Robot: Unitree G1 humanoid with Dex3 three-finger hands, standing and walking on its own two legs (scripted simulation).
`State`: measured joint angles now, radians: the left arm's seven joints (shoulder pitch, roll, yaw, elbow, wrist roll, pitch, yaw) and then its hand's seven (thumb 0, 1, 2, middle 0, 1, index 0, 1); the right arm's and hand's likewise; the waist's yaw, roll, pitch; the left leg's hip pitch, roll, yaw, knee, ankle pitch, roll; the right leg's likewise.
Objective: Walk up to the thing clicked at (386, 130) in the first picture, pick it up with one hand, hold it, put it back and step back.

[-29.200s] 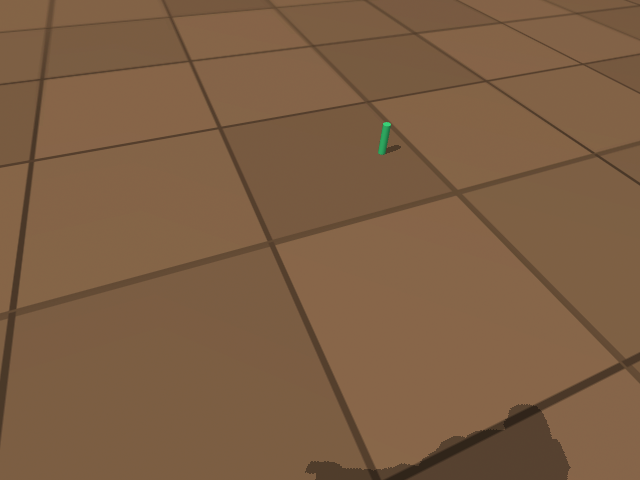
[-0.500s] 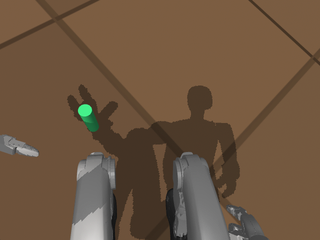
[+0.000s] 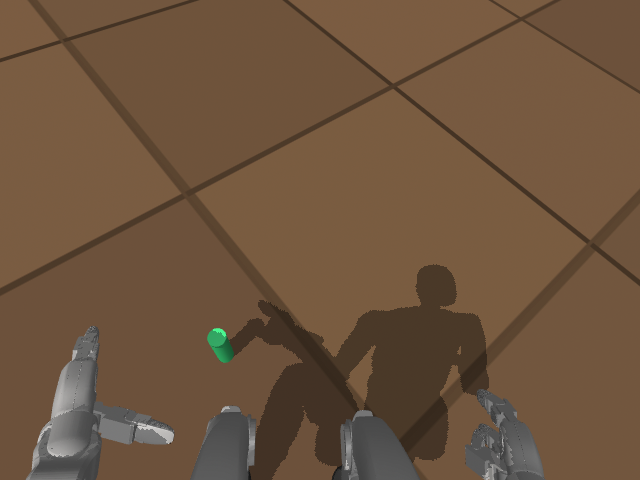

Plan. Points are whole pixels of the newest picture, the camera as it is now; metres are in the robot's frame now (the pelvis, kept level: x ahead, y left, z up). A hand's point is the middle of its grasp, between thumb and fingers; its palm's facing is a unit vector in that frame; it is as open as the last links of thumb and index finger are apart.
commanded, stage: home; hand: left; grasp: from the side
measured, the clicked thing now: (221, 346) +0.43 +0.19 -0.54
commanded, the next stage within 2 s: none
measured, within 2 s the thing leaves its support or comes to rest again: neither
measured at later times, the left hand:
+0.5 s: hand (93, 430) +0.20 +0.20 +0.04, palm faces +0.15 -0.95 -0.29, open 17.5 cm
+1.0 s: hand (113, 433) +0.20 +0.19 +0.04, palm faces +0.13 -0.95 -0.28, open 17.6 cm
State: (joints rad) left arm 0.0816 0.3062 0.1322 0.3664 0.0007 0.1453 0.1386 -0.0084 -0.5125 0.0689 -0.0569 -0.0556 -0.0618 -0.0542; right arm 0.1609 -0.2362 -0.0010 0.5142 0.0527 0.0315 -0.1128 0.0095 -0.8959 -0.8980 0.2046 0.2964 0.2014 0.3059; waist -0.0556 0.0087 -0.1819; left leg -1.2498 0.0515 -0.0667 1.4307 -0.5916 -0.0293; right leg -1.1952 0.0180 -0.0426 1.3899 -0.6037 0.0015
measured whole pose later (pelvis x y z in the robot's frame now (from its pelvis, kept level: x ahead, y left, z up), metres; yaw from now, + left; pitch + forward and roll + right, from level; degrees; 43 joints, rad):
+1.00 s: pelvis +0.03 +0.00 +0.10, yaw +2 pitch +8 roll -2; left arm 0.47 0.20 0.00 -0.01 -0.02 0.28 0.14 -0.01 -0.57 0.04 -0.05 -0.05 -0.05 -0.05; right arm 0.29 -0.20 0.03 0.49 0.02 -0.10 -0.18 0.02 -0.90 -0.90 0.21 0.30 0.20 0.31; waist -0.03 0.04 -0.12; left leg -0.64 0.04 -0.05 0.96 -0.47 -0.02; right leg -0.58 0.01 -0.04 0.91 -0.47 0.01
